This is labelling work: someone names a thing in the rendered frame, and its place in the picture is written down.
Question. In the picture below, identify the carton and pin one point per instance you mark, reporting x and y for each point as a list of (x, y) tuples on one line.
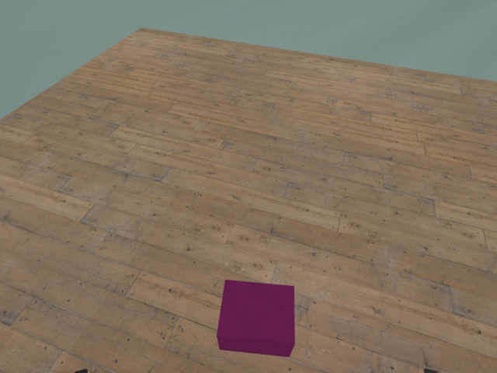
[(257, 318)]

